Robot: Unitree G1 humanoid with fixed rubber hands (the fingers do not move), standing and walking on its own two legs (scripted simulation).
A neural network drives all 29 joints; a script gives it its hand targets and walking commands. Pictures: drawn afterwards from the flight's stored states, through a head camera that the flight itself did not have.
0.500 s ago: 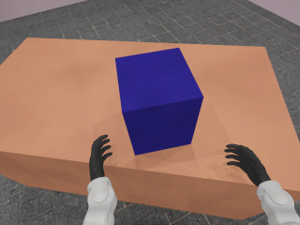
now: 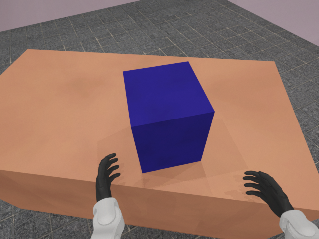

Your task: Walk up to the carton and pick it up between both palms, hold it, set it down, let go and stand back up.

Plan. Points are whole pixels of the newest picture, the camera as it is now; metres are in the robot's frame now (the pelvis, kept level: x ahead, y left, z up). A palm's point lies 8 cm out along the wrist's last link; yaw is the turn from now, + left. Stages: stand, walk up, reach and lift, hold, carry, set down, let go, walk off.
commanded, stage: set down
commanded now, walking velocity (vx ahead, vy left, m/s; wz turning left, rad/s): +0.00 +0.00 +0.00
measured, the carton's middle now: (164, 119) +0.47 +0.07 +0.00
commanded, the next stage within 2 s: none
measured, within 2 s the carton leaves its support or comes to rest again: neither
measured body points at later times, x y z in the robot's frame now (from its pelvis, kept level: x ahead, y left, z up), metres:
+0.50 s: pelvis +0.02 +0.01 +0.00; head +0.06 +0.02 +0.45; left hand +0.23 +0.21 -0.02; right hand +0.25 -0.23 -0.05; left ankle +0.04 +0.15 -0.73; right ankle +0.05 -0.09 -0.73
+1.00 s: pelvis +0.03 +0.02 +0.00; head +0.06 +0.03 +0.45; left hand +0.22 +0.23 -0.04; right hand +0.24 -0.22 -0.06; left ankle +0.04 +0.15 -0.73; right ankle +0.05 -0.09 -0.73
